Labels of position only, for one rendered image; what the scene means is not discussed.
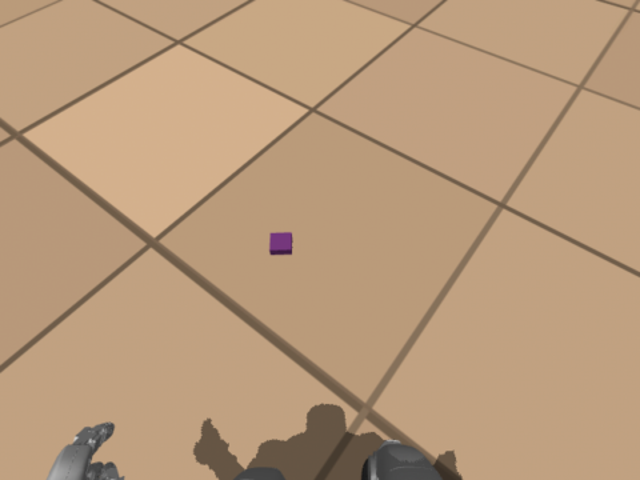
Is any small box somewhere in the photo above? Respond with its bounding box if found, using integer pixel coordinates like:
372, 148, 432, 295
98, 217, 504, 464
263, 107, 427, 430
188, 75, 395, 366
270, 232, 292, 255

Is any left robot hand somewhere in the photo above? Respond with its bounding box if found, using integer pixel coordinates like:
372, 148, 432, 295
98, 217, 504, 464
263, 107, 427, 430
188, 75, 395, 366
46, 422, 125, 480

